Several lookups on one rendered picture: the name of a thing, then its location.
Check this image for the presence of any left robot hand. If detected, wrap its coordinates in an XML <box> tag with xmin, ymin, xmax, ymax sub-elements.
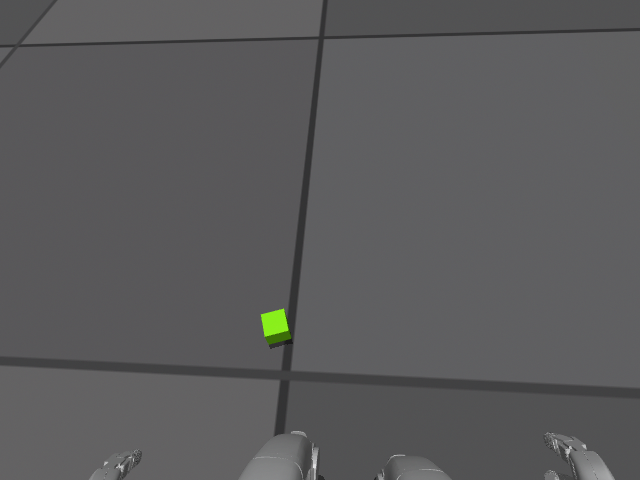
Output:
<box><xmin>89</xmin><ymin>450</ymin><xmax>142</xmax><ymax>480</ymax></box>

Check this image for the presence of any cube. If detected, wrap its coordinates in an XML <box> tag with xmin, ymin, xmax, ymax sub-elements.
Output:
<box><xmin>261</xmin><ymin>309</ymin><xmax>292</xmax><ymax>344</ymax></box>

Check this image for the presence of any right robot hand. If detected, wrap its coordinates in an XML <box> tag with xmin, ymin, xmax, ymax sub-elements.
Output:
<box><xmin>543</xmin><ymin>433</ymin><xmax>615</xmax><ymax>480</ymax></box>

